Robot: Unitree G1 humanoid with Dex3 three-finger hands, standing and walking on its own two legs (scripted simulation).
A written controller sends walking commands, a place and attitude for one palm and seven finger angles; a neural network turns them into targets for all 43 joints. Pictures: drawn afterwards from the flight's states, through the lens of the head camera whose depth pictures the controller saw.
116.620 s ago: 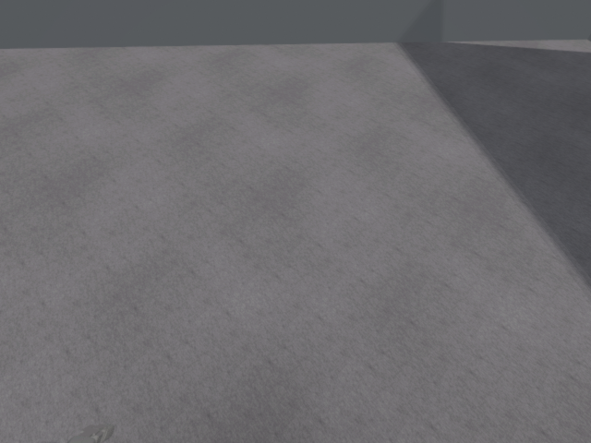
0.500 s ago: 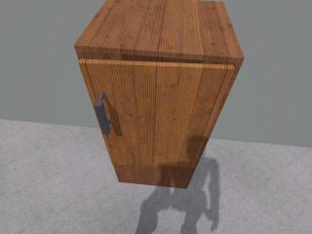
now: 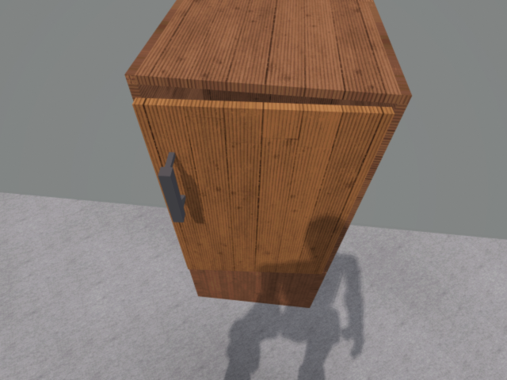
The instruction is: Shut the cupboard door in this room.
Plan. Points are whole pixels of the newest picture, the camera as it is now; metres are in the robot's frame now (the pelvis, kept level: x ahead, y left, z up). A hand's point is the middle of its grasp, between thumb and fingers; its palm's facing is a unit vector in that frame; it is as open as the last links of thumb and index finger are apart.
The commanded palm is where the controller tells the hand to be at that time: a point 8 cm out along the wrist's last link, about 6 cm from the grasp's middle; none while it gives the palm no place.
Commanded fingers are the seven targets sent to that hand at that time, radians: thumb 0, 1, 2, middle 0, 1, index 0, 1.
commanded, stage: look again from close up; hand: left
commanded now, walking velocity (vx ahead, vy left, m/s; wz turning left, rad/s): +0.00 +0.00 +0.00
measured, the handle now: (175, 188) +0.44 +0.18 +0.02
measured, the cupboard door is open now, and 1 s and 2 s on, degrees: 4 4 4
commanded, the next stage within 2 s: raise the hand and make a fist in 0.42 s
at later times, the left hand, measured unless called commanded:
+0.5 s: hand out of the picture +0.03 +0.20 -0.18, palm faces -0.02 -0.97 -0.24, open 7.4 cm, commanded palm none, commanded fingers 0.00 0.90 0.90 -0.20 -0.30 -0.20 -0.30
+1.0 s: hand out of the picture +0.10 +0.20 -0.06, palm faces +0.12 -0.99 -0.04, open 5.9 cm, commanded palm +0.10 +0.24 -0.04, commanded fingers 0.00 0.90 0.90 -0.64 -0.78 -0.64 -0.78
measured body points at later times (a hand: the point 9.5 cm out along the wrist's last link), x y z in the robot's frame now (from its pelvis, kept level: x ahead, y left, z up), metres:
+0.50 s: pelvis +0.00 +0.01 +0.00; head +0.01 +0.02 +0.45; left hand +0.03 +0.26 -0.16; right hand +0.03 -0.22 -0.16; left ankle +0.01 +0.12 -0.74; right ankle -0.06 -0.13 -0.74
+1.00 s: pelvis -0.07 -0.02 -0.11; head -0.04 -0.01 +0.34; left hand +0.09 +0.25 -0.05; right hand +0.17 -0.24 -0.14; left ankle +0.01 +0.12 -0.74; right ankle -0.05 -0.12 -0.74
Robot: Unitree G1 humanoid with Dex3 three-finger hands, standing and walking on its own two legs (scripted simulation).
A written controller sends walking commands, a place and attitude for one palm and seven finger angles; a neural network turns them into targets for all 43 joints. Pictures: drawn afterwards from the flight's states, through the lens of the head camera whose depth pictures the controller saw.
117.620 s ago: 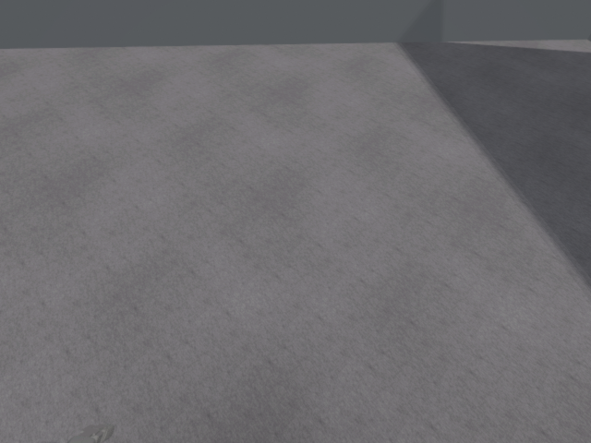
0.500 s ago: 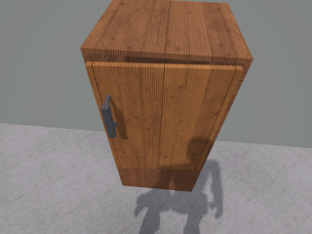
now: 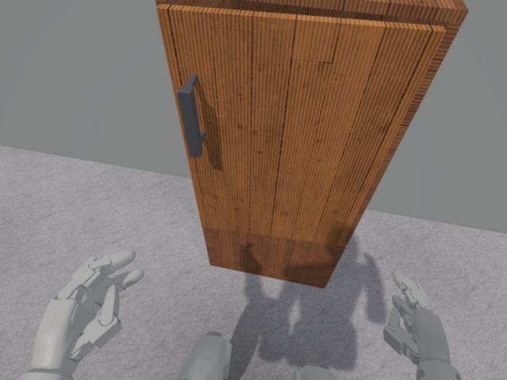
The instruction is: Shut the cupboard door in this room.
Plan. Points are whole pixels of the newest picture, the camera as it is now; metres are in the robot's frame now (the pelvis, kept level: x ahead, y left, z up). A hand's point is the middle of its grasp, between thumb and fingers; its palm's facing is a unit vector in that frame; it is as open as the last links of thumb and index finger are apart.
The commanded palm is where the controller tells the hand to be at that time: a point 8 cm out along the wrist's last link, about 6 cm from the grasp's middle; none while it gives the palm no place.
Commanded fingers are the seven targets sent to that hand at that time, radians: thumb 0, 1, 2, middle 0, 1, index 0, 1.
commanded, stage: raise the hand and make a fist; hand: left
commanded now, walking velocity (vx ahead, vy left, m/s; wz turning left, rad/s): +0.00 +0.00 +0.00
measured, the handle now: (194, 117) +0.52 +0.18 +0.12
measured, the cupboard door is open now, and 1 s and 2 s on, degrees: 4 4 4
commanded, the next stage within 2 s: bring the fist close to the handle in 1.44 s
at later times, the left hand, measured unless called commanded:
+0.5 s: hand (109, 271) +0.23 +0.23 +0.09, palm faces -0.02 -1.00 -0.03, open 3.6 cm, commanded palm +0.21 +0.27 +0.10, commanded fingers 0.00 0.90 0.90 -1.10 -1.28 -1.10 -1.28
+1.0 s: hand (97, 251) +0.24 +0.23 +0.12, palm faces -0.02 -1.00 -0.04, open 3.1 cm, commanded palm +0.22 +0.28 +0.13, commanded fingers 0.00 0.90 0.90 -1.30 -1.50 -1.30 -1.50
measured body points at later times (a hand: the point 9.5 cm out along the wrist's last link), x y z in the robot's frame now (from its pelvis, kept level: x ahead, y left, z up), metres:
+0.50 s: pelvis +0.02 +0.04 +0.03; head +0.07 +0.05 +0.47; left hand +0.23 +0.28 +0.09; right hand +0.18 -0.21 -0.05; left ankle +0.09 +0.14 -0.63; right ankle +0.01 -0.10 -0.63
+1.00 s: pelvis +0.02 +0.04 +0.05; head +0.04 +0.06 +0.50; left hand +0.23 +0.29 +0.13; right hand +0.20 -0.17 -0.01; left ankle +0.09 +0.14 -0.63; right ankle +0.01 -0.10 -0.63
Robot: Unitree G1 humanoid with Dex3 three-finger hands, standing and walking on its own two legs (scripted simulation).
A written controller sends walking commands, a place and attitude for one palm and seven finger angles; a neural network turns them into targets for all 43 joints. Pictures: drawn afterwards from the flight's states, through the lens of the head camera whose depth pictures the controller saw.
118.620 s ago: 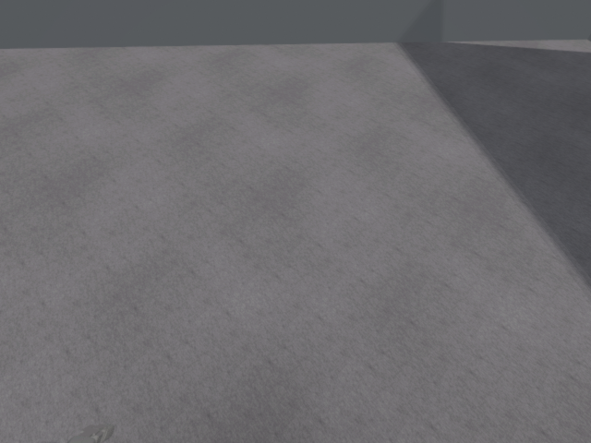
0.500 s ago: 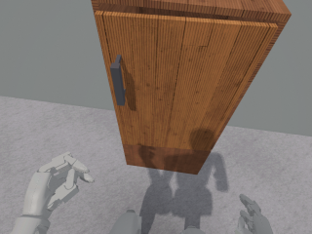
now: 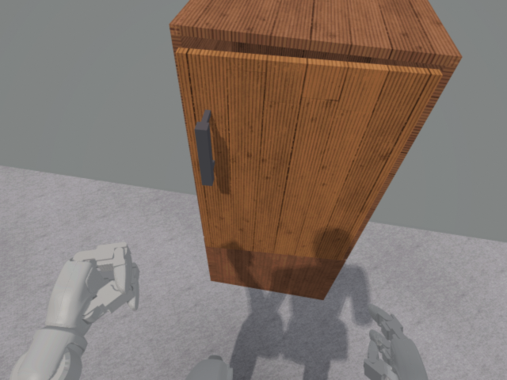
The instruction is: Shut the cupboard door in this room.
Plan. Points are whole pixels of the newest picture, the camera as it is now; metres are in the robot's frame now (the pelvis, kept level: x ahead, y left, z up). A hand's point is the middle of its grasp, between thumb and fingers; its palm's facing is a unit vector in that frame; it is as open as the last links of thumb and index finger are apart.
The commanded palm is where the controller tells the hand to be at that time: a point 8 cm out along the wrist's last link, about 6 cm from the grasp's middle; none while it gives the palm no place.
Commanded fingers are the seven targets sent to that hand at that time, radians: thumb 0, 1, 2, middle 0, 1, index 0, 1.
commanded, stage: raise the hand and make a fist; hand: left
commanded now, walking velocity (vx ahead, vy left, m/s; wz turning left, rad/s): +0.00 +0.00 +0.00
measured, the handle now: (207, 149) +0.50 +0.13 +0.08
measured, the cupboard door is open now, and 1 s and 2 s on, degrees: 4 4 4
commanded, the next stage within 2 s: bring the fist close to the handle in 0.44 s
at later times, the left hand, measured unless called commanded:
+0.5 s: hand (150, 285) +0.23 +0.16 +0.08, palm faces -0.03 -1.00 -0.04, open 3.1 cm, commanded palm +0.20 +0.22 +0.09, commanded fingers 0.00 0.90 0.90 -1.30 -1.50 -1.30 -1.50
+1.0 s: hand (187, 236) +0.30 +0.13 +0.09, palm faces -0.07 -1.00 -0.02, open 3.1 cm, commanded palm +0.28 +0.18 +0.09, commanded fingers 0.00 0.90 0.90 -1.30 -1.50 -1.30 -1.50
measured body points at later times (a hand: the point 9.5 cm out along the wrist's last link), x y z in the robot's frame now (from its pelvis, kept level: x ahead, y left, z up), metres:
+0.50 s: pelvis +0.00 -0.02 +0.00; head +0.02 -0.03 +0.45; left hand +0.22 +0.22 +0.09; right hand +0.17 -0.26 -0.07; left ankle +0.07 +0.10 -0.68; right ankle -0.01 -0.14 -0.68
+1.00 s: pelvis +0.01 -0.02 +0.01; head +0.04 -0.02 +0.46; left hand +0.30 +0.18 +0.09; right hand +0.16 -0.25 -0.08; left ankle +0.07 +0.10 -0.68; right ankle -0.01 -0.14 -0.68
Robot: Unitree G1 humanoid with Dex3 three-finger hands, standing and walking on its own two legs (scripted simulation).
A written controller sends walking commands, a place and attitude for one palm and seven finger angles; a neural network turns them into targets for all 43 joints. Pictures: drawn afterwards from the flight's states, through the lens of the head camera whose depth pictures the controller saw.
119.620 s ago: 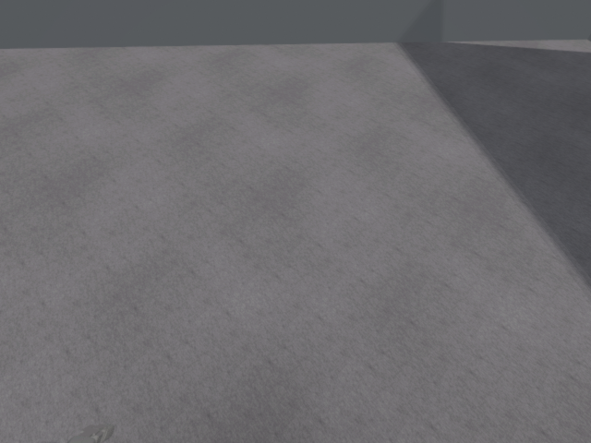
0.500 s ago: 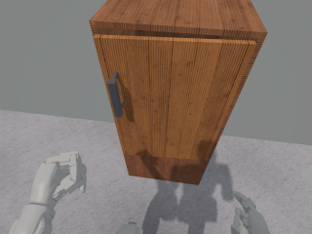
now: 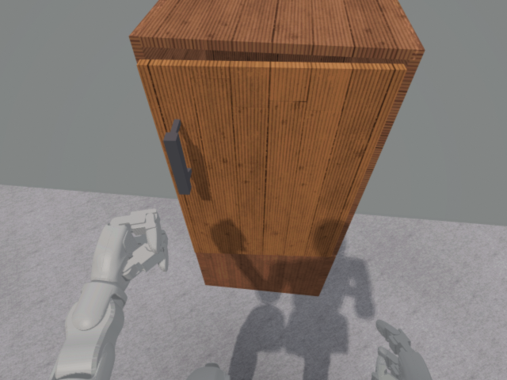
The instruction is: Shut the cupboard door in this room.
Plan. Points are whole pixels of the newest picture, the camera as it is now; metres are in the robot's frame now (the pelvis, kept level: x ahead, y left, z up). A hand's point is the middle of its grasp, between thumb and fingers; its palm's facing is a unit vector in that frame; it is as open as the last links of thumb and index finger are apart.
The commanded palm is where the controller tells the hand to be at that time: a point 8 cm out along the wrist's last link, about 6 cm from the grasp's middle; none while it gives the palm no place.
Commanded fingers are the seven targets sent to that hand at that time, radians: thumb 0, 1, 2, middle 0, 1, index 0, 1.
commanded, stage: bring the fist close to the handle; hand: left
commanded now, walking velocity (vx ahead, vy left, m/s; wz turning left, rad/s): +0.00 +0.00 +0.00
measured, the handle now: (180, 158) +0.48 +0.16 +0.07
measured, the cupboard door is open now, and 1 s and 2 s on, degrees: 4 4 0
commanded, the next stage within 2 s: push the door shut along its arc in 0.94 s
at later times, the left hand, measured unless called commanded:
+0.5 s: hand (184, 204) +0.37 +0.13 +0.08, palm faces -0.02 -1.00 -0.02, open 3.1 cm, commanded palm +0.35 +0.19 +0.08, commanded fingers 0.00 0.90 0.90 -1.30 -1.50 -1.30 -1.50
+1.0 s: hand (184, 200) +0.38 +0.14 +0.08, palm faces -0.01 -1.00 -0.02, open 3.1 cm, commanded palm +0.36 +0.18 +0.08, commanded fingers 0.00 0.90 0.90 -1.30 -1.50 -1.30 -1.50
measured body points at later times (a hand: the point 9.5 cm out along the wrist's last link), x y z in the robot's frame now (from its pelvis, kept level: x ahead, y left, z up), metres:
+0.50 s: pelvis +0.00 +0.00 +0.00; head +0.04 -0.01 +0.45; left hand +0.37 +0.19 +0.08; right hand +0.13 -0.25 -0.10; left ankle +0.06 +0.11 -0.69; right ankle -0.01 -0.13 -0.69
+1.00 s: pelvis +0.00 -0.01 +0.00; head +0.04 -0.01 +0.45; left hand +0.37 +0.19 +0.08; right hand +0.10 -0.26 -0.11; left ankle +0.06 +0.11 -0.69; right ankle -0.01 -0.13 -0.69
